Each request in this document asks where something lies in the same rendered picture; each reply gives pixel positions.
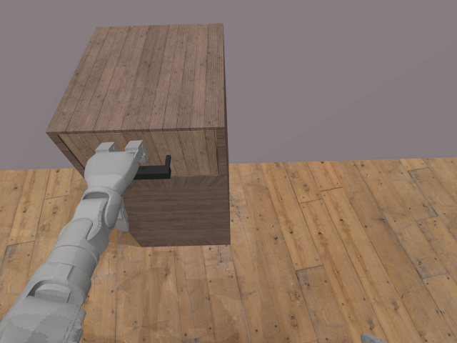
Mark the cabinet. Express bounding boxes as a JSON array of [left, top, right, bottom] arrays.
[[45, 23, 231, 247]]

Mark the left robot upper arm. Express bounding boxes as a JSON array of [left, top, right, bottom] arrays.
[[0, 296, 86, 343]]

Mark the left robot hand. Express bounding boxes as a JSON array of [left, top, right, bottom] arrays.
[[84, 140, 149, 232]]

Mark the drawer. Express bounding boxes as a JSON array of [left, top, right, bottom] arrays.
[[59, 130, 219, 176]]

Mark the handle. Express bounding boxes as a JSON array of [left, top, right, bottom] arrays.
[[133, 155, 171, 180]]

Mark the robot left forearm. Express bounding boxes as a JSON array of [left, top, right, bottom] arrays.
[[0, 187, 122, 340]]

